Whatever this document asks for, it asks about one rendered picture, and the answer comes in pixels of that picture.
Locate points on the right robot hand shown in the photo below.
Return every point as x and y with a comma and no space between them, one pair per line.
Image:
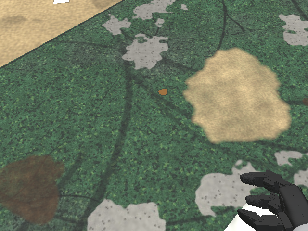
290,206

